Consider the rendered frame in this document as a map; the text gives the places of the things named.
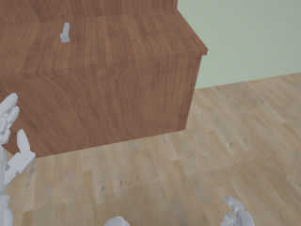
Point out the left robot hand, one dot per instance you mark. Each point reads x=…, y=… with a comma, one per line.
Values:
x=20, y=161

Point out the tap lever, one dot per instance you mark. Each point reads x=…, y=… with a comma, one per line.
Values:
x=65, y=33

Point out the right robot hand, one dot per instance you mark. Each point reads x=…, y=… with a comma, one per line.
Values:
x=242, y=217

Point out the left robot forearm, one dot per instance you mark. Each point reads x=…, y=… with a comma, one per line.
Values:
x=6, y=215

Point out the counter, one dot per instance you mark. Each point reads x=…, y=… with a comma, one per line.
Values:
x=128, y=71

